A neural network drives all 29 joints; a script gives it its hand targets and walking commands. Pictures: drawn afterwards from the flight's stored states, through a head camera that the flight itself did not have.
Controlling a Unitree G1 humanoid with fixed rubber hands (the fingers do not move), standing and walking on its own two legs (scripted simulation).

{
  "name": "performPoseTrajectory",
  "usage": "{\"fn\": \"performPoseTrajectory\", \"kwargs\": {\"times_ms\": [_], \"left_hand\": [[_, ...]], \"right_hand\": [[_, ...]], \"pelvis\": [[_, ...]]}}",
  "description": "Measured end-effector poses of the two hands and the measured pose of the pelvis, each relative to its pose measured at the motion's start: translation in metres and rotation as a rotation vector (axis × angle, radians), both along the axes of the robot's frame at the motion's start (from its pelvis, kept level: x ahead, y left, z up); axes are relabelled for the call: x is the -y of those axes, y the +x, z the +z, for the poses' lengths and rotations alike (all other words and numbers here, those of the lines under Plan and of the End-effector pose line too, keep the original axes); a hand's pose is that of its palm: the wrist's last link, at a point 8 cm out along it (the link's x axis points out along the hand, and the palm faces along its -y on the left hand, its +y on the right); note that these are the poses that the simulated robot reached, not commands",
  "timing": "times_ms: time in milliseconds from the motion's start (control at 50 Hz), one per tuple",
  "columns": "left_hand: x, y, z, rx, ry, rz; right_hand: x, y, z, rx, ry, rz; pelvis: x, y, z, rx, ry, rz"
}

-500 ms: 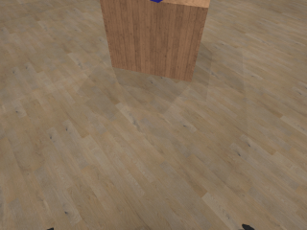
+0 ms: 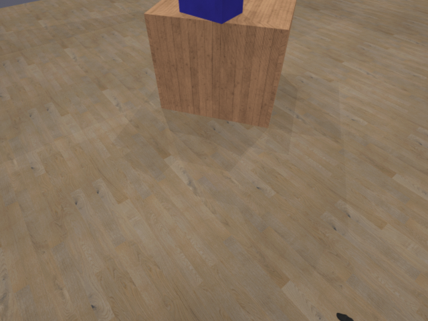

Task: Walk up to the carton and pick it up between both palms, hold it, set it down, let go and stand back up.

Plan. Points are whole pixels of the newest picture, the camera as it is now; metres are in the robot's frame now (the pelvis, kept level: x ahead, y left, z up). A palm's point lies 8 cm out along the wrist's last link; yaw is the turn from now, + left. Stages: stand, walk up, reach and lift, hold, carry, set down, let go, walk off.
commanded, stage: stand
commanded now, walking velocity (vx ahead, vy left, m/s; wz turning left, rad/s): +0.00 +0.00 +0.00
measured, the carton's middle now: out of the picture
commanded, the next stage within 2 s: walk up in 1.36 s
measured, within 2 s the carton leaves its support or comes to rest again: neither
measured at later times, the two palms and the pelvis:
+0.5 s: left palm out of the picture +0.08 +0.28 -0.10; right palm out of the picture +0.05 -0.29 -0.11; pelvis -0.01 +0.00 +0.02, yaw -1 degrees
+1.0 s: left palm out of the picture +0.06 +0.30 -0.10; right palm out of the picture +0.05 -0.27 -0.11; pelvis -0.01 +0.01 +0.02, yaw -1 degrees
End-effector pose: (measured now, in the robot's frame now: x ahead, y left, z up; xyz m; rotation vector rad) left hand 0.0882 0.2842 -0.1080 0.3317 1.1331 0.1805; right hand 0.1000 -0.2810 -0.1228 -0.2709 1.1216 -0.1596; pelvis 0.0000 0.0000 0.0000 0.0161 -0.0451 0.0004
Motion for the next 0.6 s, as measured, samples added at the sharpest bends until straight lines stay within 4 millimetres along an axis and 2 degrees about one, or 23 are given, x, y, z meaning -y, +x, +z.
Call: {"fn": "performPoseTrajectory", "kwargs": {"times_ms": [120, 260, 480, 600], "left_hand": [[-0.001, -0.01, 0.005, -0.028, 0.005, 0.017], [-0.002, -0.013, 0.009, -0.034, 0.003, 0.021], [0.003, -0.01, 0.007, -0.048, -0.021, 0.003], [-0.001, -0.008, 0.008, -0.037, -0.028, 0.008]], "right_hand": [[0.004, -0.019, 0.001, -0.05, 0.003, -0.03], [0.002, -0.033, 0.003, -0.087, 0.012, -0.045], [0.004, -0.047, 0.012, -0.104, -0.007, -0.07], [0.002, -0.047, 0.015, -0.099, -0.011, -0.073]], "pelvis": [[0.002, -0.003, 0.006, 0.009, -0.005, 0.004], [0.002, -0.006, 0.012, 0.004, -0.005, -0.01], [-0.001, -0.008, 0.017, 0.012, -0.011, -0.018], [-0.004, -0.009, 0.019, 0.016, -0.008, -0.022]]}}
